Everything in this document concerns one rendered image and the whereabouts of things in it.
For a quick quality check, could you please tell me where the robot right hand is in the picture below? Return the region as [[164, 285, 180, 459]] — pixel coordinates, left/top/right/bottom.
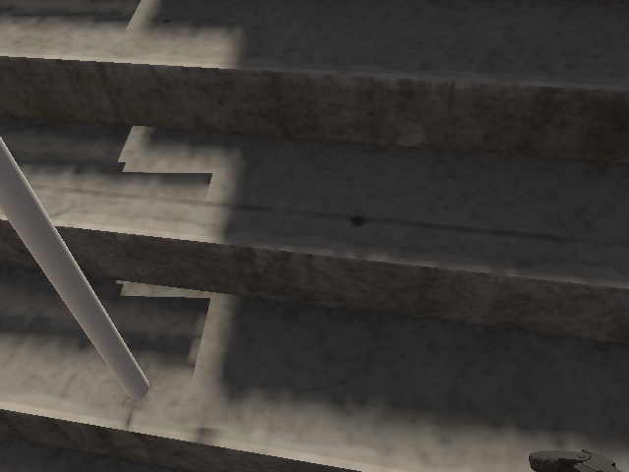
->
[[529, 449, 622, 472]]

